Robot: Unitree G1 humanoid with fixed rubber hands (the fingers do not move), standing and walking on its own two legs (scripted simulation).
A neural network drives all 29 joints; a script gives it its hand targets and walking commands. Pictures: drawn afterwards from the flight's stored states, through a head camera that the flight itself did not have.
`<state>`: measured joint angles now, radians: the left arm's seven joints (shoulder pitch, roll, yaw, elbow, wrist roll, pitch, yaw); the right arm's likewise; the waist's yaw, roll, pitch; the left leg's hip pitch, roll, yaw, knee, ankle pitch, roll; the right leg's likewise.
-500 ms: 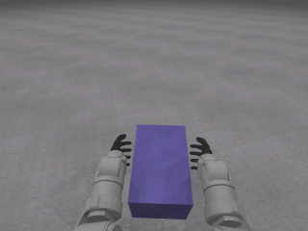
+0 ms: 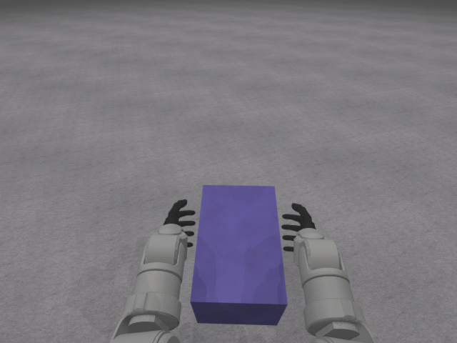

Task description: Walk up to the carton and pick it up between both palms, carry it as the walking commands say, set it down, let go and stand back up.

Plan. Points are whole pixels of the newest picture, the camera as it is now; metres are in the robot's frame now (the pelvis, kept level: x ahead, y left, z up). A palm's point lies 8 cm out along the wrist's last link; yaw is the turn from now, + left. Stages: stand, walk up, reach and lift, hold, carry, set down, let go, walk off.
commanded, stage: hold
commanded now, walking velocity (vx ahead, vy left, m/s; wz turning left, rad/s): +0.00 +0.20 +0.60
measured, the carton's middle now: (237, 251) +0.34 +0.00 -0.04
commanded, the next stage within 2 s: carry in 0.02 s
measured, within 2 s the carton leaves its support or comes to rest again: neither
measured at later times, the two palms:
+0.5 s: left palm (127, 250) +0.26 +0.20 +0.06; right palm (261, 248) +0.28 -0.04 +0.05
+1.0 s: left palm (11, 336) +0.11 +0.30 +0.08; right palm (194, 330) +0.13 +0.06 +0.07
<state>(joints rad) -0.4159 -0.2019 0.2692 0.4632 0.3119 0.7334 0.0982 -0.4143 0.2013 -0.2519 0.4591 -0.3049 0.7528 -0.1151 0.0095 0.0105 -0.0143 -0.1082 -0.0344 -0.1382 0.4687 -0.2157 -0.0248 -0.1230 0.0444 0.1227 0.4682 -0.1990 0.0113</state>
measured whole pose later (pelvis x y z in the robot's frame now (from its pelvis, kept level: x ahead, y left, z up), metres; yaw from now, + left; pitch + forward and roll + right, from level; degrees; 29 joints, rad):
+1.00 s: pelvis -0.20 +0.16 -0.02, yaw +1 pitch +4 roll +0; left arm -0.48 -0.23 0.19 -0.09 0.08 1.21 0.36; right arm -0.48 0.23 -0.16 -0.06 -0.16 1.19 -0.29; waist 0.06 0.01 -0.01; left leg -0.51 0.00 0.13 0.54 -0.09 0.07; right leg -0.34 -0.03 -0.13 0.64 -0.40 0.00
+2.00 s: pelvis -0.58 +0.44 -0.01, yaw -1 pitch +2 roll +0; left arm -0.41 -0.20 0.17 -0.04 0.17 1.18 0.25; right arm -0.46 0.22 -0.12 0.01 -0.10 1.19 -0.37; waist -0.03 -0.05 0.00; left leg -0.40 0.04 0.03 0.62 -0.26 -0.02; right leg -0.63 -0.10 0.00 0.94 -0.48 0.05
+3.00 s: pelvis -0.97 +0.67 +0.00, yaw -1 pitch +3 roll +3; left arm -0.49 -0.23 0.19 -0.02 0.15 1.18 0.28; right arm -0.46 0.22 -0.14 -0.06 -0.11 1.22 -0.38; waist -0.03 0.00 0.02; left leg -0.60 -0.02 0.01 1.09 -0.38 -0.04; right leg -0.40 -0.13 -0.07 0.53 -0.17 0.01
